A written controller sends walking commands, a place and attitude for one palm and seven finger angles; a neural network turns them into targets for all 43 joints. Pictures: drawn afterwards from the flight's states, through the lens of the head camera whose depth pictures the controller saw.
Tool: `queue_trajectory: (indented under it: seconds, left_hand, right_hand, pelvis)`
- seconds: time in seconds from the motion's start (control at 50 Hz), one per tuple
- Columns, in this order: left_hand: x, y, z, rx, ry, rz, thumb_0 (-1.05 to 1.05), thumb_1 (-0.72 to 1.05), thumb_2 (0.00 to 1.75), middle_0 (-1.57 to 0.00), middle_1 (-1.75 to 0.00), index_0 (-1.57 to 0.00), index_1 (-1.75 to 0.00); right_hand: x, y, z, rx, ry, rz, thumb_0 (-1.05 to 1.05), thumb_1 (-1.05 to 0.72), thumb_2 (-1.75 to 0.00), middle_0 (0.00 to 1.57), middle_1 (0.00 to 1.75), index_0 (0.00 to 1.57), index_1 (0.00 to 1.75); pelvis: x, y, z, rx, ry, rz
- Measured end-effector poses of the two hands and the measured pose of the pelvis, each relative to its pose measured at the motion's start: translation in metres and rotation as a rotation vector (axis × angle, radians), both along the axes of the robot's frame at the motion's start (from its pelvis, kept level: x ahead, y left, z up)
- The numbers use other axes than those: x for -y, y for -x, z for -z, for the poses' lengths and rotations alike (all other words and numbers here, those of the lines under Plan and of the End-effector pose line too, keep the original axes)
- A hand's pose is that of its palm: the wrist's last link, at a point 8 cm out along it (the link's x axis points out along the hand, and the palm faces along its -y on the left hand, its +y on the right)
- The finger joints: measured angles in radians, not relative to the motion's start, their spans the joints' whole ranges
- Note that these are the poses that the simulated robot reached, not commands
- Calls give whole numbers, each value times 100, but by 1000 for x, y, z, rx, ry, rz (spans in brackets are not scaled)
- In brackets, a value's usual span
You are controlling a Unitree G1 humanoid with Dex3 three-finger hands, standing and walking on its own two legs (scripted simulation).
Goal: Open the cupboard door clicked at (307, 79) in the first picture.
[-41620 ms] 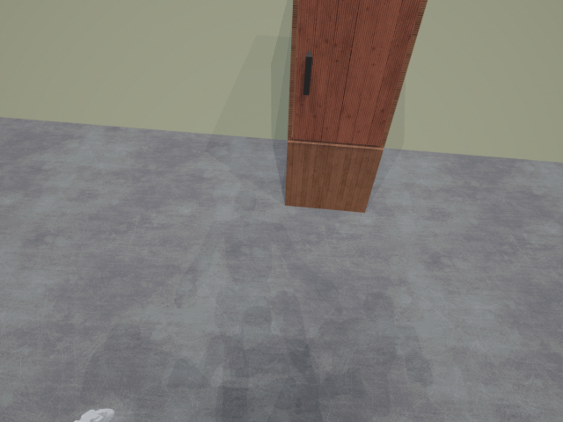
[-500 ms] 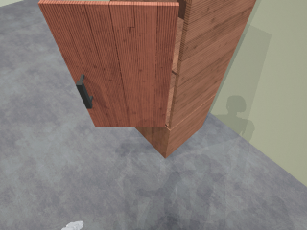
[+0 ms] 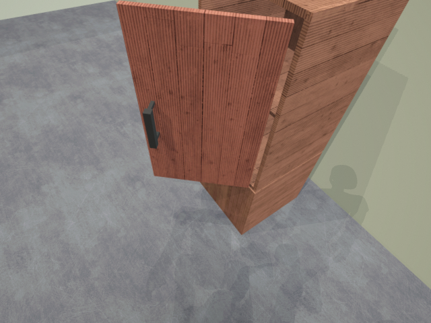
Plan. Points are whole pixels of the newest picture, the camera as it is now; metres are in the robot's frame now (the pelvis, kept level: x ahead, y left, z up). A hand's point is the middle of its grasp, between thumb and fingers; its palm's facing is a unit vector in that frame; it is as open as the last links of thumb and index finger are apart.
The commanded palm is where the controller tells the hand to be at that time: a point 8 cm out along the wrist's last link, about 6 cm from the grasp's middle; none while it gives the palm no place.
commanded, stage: come to a stop and stand still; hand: left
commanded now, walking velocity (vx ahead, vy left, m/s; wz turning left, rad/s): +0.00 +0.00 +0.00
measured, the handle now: (152, 125) +0.60 +0.24 -0.05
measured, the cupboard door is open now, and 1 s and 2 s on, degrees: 48 48 48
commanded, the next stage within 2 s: look again from close up in 0.40 s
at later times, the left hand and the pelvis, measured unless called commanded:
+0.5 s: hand out of the picture +0.02 +0.18 -0.17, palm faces -0.02 -0.98 -0.18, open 7.3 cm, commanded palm none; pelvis +0.00 +0.01 +0.01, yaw -2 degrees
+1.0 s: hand out of the picture +0.02 +0.18 -0.16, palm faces -0.04 -0.98 -0.22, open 7.3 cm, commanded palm none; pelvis +0.01 +0.01 +0.01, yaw -2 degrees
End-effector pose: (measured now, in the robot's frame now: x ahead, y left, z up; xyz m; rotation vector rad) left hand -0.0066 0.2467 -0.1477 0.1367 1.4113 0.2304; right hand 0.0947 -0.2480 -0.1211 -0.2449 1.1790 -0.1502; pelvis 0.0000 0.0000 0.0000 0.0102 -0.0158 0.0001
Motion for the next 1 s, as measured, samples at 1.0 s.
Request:
queue_trajectory:
  seconds: [1.0]
  left_hand:
    - [15,-29,-15,37,11,125,1,91,90,-20,-30,-20,-30]
  right_hand:
    - [-33,86,22,-159,-99,94,2,-92,-90,20,30,20,30]
  pelvis:
    - [-8,-9,-6,-6,-6,39]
